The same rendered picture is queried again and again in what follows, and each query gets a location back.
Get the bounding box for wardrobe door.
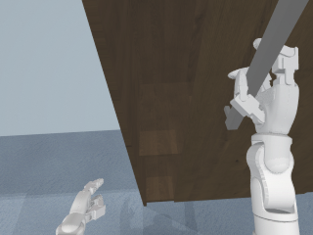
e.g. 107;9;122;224
173;0;313;203

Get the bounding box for left robot hand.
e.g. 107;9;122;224
69;178;106;223

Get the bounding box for left robot forearm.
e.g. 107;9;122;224
56;212;86;235

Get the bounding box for handle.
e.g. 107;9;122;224
224;0;309;130

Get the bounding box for right robot forearm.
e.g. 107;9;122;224
246;132;300;235

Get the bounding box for right robot hand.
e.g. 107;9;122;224
228;38;299;135

